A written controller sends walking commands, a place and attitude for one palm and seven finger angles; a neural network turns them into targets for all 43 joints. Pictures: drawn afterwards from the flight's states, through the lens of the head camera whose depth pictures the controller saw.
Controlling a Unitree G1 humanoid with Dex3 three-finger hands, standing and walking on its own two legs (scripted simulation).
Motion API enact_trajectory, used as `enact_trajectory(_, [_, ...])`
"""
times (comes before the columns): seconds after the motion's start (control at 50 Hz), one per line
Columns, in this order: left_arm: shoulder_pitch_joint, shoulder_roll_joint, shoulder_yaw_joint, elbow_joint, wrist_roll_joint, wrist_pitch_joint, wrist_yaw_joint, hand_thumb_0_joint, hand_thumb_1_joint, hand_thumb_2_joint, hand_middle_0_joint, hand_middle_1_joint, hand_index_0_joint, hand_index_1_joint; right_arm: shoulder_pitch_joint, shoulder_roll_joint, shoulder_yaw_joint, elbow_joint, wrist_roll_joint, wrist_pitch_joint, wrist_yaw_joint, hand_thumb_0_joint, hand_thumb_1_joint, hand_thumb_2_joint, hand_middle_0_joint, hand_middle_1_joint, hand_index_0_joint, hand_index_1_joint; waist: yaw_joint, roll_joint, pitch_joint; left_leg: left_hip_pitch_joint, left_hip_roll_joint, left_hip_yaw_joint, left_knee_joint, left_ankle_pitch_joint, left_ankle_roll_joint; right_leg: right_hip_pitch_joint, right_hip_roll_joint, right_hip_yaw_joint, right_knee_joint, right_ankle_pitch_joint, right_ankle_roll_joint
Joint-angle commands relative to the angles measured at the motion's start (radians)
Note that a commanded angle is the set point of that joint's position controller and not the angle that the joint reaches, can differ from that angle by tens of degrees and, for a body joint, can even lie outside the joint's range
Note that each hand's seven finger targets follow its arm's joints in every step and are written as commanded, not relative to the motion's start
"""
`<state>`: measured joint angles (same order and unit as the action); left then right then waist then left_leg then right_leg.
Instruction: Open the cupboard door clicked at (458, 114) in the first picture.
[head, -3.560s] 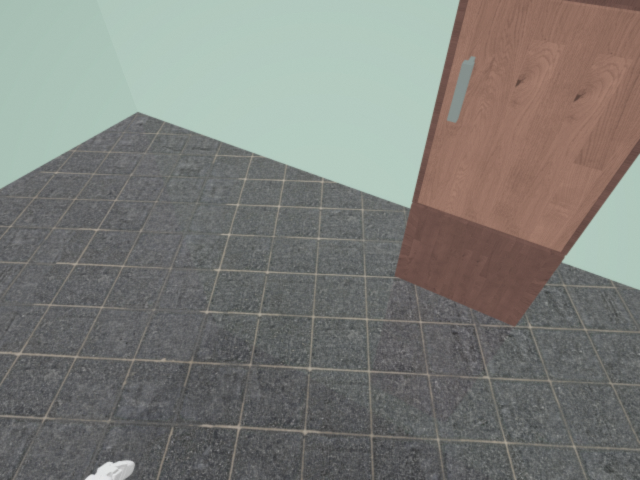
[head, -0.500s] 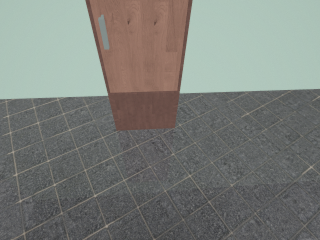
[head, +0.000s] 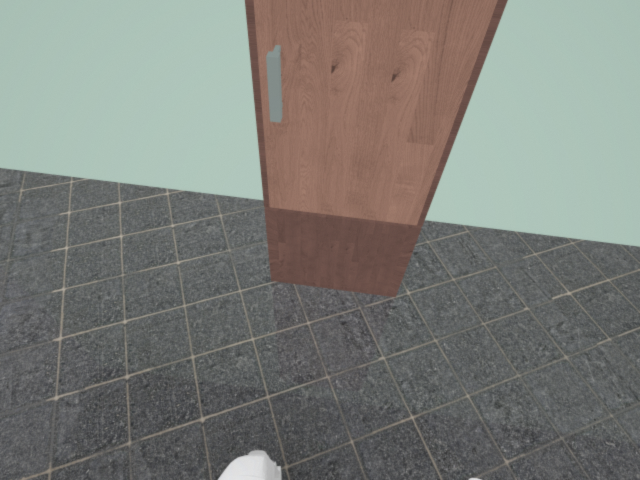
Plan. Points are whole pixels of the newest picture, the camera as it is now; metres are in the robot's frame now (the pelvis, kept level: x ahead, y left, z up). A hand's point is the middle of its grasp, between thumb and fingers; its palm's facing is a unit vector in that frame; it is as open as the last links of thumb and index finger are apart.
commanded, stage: take the last steps up to it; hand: left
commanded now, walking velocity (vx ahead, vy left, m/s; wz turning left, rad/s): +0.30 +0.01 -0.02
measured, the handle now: (276, 84) +0.81 +0.18 +0.06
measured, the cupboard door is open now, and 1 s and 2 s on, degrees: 0 0 0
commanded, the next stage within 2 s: come to a stop and stand still in 0.46 s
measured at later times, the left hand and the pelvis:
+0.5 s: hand (227, 380) +0.27 +0.18 -0.15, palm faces -0.04 -0.97 -0.23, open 7.3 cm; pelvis +0.18 -0.01 +0.00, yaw -3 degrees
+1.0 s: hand (215, 382) +0.28 +0.20 -0.18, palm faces +0.08 -0.98 -0.20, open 7.3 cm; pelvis +0.24 +0.02 +0.00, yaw +0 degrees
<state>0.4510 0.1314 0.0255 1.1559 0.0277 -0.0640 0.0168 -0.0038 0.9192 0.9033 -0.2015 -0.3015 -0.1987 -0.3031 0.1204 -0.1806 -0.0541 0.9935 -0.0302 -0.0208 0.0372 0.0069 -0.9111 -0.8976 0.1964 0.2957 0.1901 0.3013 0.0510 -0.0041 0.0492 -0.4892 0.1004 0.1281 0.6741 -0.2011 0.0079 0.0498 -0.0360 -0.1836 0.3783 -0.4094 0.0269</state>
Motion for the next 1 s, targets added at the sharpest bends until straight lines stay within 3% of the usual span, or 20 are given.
enact_trajectory(0.0, [0.031, 0.132, 0.033, -0.056, -0.014, -0.011, -0.002, 0.000, 0.900, 0.900, -0.200, -0.300, -0.200, -0.300, 0.383, -0.180, -0.041, 0.054, -0.015, -0.036, -0.034, 0.000, -0.900, -0.900, 0.200, 0.300, 0.200, 0.300, -0.182, 0.155, -0.195, 0.619, 0.120, -0.183, -0.192, 0.109, 0.091, -0.349, -0.085, 0.012, 0.502, 0.432, -0.056])
enact_trajectory(0.02, [0.041, 0.085, 0.019, -0.085, -0.021, -0.009, -0.012, 0.000, 0.900, 0.900, -0.200, -0.300, -0.200, -0.300, 0.453, -0.282, -0.060, 0.066, -0.005, -0.034, -0.045, 0.000, -0.900, -0.900, 0.200, 0.300, 0.200, 0.300, -0.181, 0.369, -0.259, 0.749, 0.341, -0.520, -0.303, 0.175, 0.190, -0.576, 0.034, 0.037, 0.817, -0.159, -0.031])
enact_trajectory(0.04, [-0.011, 0.115, 0.027, -0.103, -0.016, -0.006, -0.007, 0.000, 0.900, 0.900, -0.200, -0.300, -0.200, -0.300, 0.410, -0.265, -0.056, 0.059, 0.009, -0.025, -0.052, 0.000, -0.900, -0.900, 0.200, 0.300, 0.200, 0.300, -0.173, 0.232, -0.229, 0.688, 0.373, -0.543, -0.369, 0.105, 0.228, -0.638, -0.003, 0.142, 0.939, -0.173, -0.054])
enact_trajectory(0.1, [-0.079, 0.078, 0.035, -0.084, -0.004, 0.004, -0.022, 0.000, 0.900, 0.900, -0.200, -0.300, -0.200, -0.300, 0.212, -0.115, -0.017, 0.019, 0.010, -0.048, -0.059, 0.000, -0.900, -0.900, 0.200, 0.300, 0.200, 0.300, -0.094, 0.070, -0.036, 0.387, 0.258, -0.296, -0.422, 0.109, 0.150, -0.635, -0.098, 0.180, 0.922, 0.062, -0.042])
enact_trajectory(0.16, [-0.008, 0.034, 0.033, -0.065, 0.005, 0.037, -0.024, 0.000, 0.900, 0.900, -0.200, -0.300, -0.200, -0.300, 0.177, -0.066, -0.001, 0.032, 0.013, -0.060, -0.061, 0.000, -0.900, -0.900, 0.200, 0.300, 0.200, 0.300, -0.033, 0.094, -0.013, 0.241, 0.195, -0.157, -0.470, 0.095, 0.133, -0.535, -0.101, 0.158, 0.810, 0.109, -0.024])
enact_trajectory(0.34, [-0.215, 0.047, 0.035, -0.164, 0.003, 0.051, -0.031, 0.000, 0.900, 0.900, -0.200, -0.300, -0.200, -0.300, 0.252, -0.092, -0.018, 0.068, 0.003, -0.050, -0.058, 0.000, -0.900, -0.900, 0.200, 0.300, 0.200, 0.300, -0.060, 0.090, 0.063, 0.305, 0.194, -0.133, -0.507, 0.039, 0.183, -0.557, -0.095, 0.116, 0.383, 0.176, -0.014])
enact_trajectory(0.4, [-0.253, 0.054, 0.036, -0.176, 0.004, 0.046, -0.030, 0.000, 0.900, 0.900, -0.200, -0.300, -0.200, -0.300, 0.276, -0.096, -0.019, 0.084, -0.001, -0.040, -0.057, 0.000, -0.900, -0.900, 0.200, 0.300, 0.200, 0.300, -0.069, 0.103, 0.071, 0.313, 0.195, -0.127, -0.456, 0.049, 0.171, -0.488, -0.059, 0.084, 0.289, 0.154, -0.023])
enact_trajectory(0.46, [-0.149, 0.085, 0.045, -0.140, 0.008, 0.027, -0.026, 0.000, 0.900, 0.900, -0.200, -0.300, -0.200, -0.300, 0.282, -0.076, -0.011, 0.097, 0.002, -0.032, -0.057, 0.000, -0.900, -0.900, 0.200, 0.300, 0.200, 0.300, -0.018, 0.036, 0.009, 0.267, 0.125, -0.066, -0.256, 0.078, 0.104, -0.239, -0.012, 0.054, 0.101, 0.231, -0.039])
enact_trajectory(0.48, [-0.050, 0.144, 0.057, -0.109, 0.010, 0.014, -0.019, 0.000, 0.900, 0.900, -0.200, -0.300, -0.200, -0.300, 0.286, -0.050, -0.006, 0.095, 0.011, -0.036, -0.052, 0.000, -0.900, -0.900, 0.200, 0.300, 0.200, 0.300, 0.028, -0.076, -0.064, 0.169, 0.064, -0.005, -0.061, 0.025, 0.064, -0.060, -0.110, 0.183, 0.051, 0.229, -0.075])
enact_trajectory(0.5, [0.044, 0.240, 0.075, -0.085, 0.009, 0.004, -0.010, 0.000, 0.900, 0.900, -0.200, -0.300, -0.200, -0.300, 0.315, 0.002, 0.006, 0.071, 0.017, -0.040, -0.044, 0.000, -0.900, -0.900, 0.200, 0.300, 0.200, 0.300, 0.036, -0.327, -0.138, -0.037, -0.061, 0.075, 0.197, -0.271, 0.014, 0.117, -0.341, 0.495, -0.039, 0.314, -0.170])
enact_trajectory(0.52, [0.084, 0.262, 0.071, -0.085, -0.008, 0.009, -0.002, 0.000, 0.900, 0.900, -0.200, -0.300, -0.200, -0.300, 0.270, -0.041, 0.002, 0.048, 0.016, -0.025, -0.047, 0.000, -0.900, -0.900, 0.200, 0.300, 0.200, 0.300, 0.052, -0.263, -0.135, -0.077, -0.063, -0.019, 0.377, -0.427, 0.011, 0.067, -0.417, 0.585, -0.120, 0.324, -0.234])
enact_trajectory(0.56, [-0.072, 0.188, 0.062, -0.112, -0.010, 0.007, 0.008, 0.000, 0.900, 0.900, -0.200, -0.300, -0.200, -0.300, 0.227, -0.024, -0.003, 0.064, 0.013, -0.019, -0.048, 0.000, -0.900, -0.900, 0.200, 0.300, 0.200, 0.300, 0.013, -0.162, -0.046, -0.080, -0.009, -0.092, 0.467, -0.291, 0.007, -0.100, -0.362, 0.459, -0.131, 0.386, -0.228])
enact_trajectory(0.62, [-0.212, 0.115, 0.030, -0.146, -0.005, 0.011, 0.021, 0.000, 0.900, 0.900, -0.200, -0.300, -0.200, -0.300, 0.279, 0.035, 0.017, 0.102, 0.020, 0.014, -0.059, 0.000, -0.900, -0.900, 0.200, 0.300, 0.200, 0.300, -0.070, -0.033, -0.032, 0.082, 0.004, -0.105, 0.293, -0.209, -0.033, -0.251, -0.279, 0.223, -0.073, 0.796, -0.184])
enact_trajectory(0.66, [-0.205, 0.134, 0.037, -0.155, -0.001, 0.021, 0.028, 0.000, 0.900, 0.900, -0.200, -0.300, -0.200, -0.300, 0.273, 0.044, 0.015, 0.095, 0.026, 0.036, -0.059, 0.000, -0.900, -0.900, 0.200, 0.300, 0.200, 0.300, -0.065, -0.075, -0.046, 0.115, -0.021, -0.079, 0.208, -0.190, -0.049, -0.255, -0.266, 0.166, -0.032, 0.927, -0.178])
enact_trajectory(0.84, [-0.217, 0.210, 0.073, -0.182, 0.007, 0.068, 0.036, 0.000, 0.900, 0.900, -0.200, -0.300, -0.200, -0.300, 0.114, -0.039, -0.018, -0.007, 0.019, 0.067, -0.052, 0.000, -0.900, -0.900, 0.200, 0.300, 0.200, 0.300, -0.029, -0.178, -0.057, 0.075, -0.052, -0.100, 0.152, -0.213, -0.060, -0.196, -0.307, 0.210, 0.026, 0.896, -0.215])
enact_trajectory(0.88, [-0.233, 0.220, 0.075, -0.188, 0.005, 0.074, 0.033, 0.000, 0.900, 0.900, -0.200, -0.300, -0.200, -0.300, 0.125, -0.042, -0.019, -0.013, 0.020, 0.061, -0.052, 0.000, -0.900, -0.900, 0.200, 0.300, 0.200, 0.300, -0.044, -0.182, -0.072, 0.148, -0.058, -0.082, 0.021, -0.138, -0.054, -0.213, -0.284, 0.197, 0.062, 0.812, -0.190])
enact_trajectory(0.92, [-0.244, 0.208, 0.072, -0.188, -0.003, 0.083, 0.030, 0.000, 0.900, 0.900, -0.200, -0.300, -0.200, -0.300, 0.186, -0.054, -0.020, 0.006, 0.017, 0.048, -0.053, 0.000, -0.900, -0.900, 0.200, 0.300, 0.200, 0.300, -0.078, -0.114, -0.097, 0.313, -0.044, -0.066, -0.200, 0.116, -0.046, -0.278, -0.222, 0.152, 0.157, 0.598, -0.119])
enact_trajectory(0.94, [-0.198, 0.163, 0.061, -0.193, -0.010, 0.089, 0.027, 0.000, 0.900, 0.900, -0.200, -0.300, -0.200, -0.300, 0.200, -0.116, -0.025, 0.000, 0.009, 0.035, -0.055, 0.000, -0.900, -0.900, 0.200, 0.300, 0.200, 0.300, -0.071, 0.091, -0.150, 0.415, 0.090, -0.191, -0.267, 0.403, -0.002, -0.347, -0.126, 0.096, 0.273, 0.329, -0.055])
enact_trajectory(0.96, [-0.153, 0.112, 0.046, -0.198, -0.019, 0.095, 0.028, 0.000, 0.900, 0.900, -0.200, -0.300, -0.200, -0.300, 0.192, -0.193, -0.034, -0.025, 0.008, 0.028, -0.061, 0.000, -0.900, -0.900, 0.200, 0.300, 0.200, 0.300, -0.063, 0.320, -0.164, 0.420, 0.291, -0.410, -0.319, 0.763, 0.109, -0.449, -0.013, 0.077, 0.433, -0.149, 0.004])
enact_trajectory(0.98, [-0.162, 0.136, 0.047, -0.197, -0.015, 0.101, 0.034, 0.000, 0.900, 0.900, -0.200, -0.300, -0.200, -0.300, 0.172, -0.208, -0.033, -0.036, 0.006, 0.035, -0.069, 0.000, -0.900, -0.900, 0.200, 0.300, 0.200, 0.300, -0.075, 0.253, -0.163, 0.331, 0.325, -0.392, -0.322, 0.718, 0.190, -0.405, 0.010, 0.178, 0.602, -0.245, -0.009])
